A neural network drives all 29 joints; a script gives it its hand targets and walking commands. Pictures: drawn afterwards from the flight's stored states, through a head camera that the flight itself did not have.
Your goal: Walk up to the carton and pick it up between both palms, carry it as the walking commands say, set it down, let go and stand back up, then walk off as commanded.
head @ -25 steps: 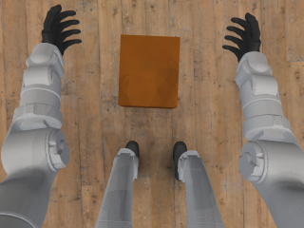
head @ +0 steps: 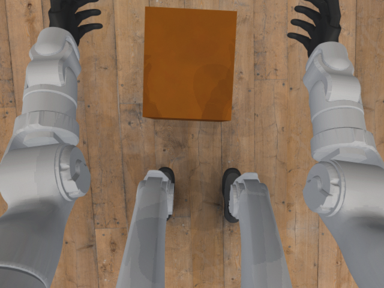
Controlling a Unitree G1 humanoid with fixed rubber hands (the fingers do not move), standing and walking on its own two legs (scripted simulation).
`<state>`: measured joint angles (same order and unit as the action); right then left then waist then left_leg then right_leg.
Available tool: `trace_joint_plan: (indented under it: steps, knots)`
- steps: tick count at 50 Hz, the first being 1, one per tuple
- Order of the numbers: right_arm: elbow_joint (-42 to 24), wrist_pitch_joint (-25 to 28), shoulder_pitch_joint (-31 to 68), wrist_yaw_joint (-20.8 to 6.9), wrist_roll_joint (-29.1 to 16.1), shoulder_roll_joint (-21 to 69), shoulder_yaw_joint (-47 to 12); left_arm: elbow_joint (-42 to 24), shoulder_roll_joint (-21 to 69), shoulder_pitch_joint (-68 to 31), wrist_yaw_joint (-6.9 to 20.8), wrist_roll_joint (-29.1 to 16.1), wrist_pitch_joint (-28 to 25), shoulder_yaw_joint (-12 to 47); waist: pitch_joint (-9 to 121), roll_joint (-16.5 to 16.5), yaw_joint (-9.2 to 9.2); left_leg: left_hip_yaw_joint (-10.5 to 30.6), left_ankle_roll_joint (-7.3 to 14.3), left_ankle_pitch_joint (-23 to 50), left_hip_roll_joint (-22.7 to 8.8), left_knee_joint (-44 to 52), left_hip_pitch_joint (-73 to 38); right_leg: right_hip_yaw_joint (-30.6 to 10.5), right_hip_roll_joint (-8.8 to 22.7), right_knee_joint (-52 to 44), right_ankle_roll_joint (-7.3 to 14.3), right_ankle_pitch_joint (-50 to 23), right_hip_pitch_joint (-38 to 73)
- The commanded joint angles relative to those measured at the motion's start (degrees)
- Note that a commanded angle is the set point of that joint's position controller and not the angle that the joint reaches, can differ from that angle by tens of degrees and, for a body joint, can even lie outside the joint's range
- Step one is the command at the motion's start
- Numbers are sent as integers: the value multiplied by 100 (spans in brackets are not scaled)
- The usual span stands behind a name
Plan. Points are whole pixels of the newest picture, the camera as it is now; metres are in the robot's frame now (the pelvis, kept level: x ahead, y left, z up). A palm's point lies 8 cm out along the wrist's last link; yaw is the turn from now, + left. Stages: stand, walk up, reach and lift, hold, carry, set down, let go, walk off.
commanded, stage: reach and lift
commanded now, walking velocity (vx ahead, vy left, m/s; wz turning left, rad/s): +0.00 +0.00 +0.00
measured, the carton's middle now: (188, 73) +0.54 +0.04 -0.47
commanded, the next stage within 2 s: none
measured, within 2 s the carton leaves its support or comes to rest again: neither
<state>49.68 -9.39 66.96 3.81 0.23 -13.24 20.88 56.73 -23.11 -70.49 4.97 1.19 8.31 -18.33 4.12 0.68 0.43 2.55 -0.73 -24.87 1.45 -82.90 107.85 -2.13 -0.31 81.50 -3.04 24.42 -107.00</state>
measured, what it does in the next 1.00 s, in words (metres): lowers itself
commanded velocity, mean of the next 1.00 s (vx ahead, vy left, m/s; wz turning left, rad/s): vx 0.00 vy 0.00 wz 0.00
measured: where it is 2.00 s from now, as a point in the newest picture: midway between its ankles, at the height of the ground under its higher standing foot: (198, 204)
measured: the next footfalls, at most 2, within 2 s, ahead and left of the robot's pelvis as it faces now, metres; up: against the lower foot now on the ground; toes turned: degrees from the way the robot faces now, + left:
none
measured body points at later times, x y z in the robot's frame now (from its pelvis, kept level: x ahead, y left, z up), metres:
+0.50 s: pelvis -0.02 +0.00 -0.12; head +0.34 +0.02 +0.15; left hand +0.54 +0.24 -0.27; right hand +0.54 -0.18 -0.27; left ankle +0.08 +0.12 -0.54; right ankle +0.08 -0.14 -0.54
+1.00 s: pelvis -0.03 +0.00 -0.20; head +0.35 +0.01 +0.02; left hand +0.53 +0.23 -0.40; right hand +0.53 -0.17 -0.40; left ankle +0.08 +0.12 -0.54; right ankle +0.08 -0.14 -0.54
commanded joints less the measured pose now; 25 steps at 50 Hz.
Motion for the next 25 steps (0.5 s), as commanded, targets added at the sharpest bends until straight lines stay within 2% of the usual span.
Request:
trace_joint_plan:
  steps: [1,8,16,25]
  knots:
    - [-799,29,1398,96,-128,-782,-101,-780,-1010,-1589,-94,-137,-47,50,6208,-325,-98,-574,-188,2062,226,115,-3477,719,-374,72,-82,-1442,2803]
    - [-953,-86,1659,233,-383,-940,-365,-884,-1162,-1873,-211,-469,43,308,6456,-396,-107,-611,-191,1990,158,-563,-3070,801,-370,766,-62,-1354,2480]
    - [-519,43,1829,313,-490,-904,-475,-444,-1163,-1973,-260,-574,-84,407,5883,-341,-127,-585,-150,1724,77,-1248,-2191,776,-342,1517,-76,-1249,1833]
    - [-129,248,2198,381,-655,-1050,-642,-141,-1244,-2291,-396,-738,-258,596,5551,-307,-156,-504,-133,1491,-15,-2000,-1859,758,-330,2304,-61,-1102,1445]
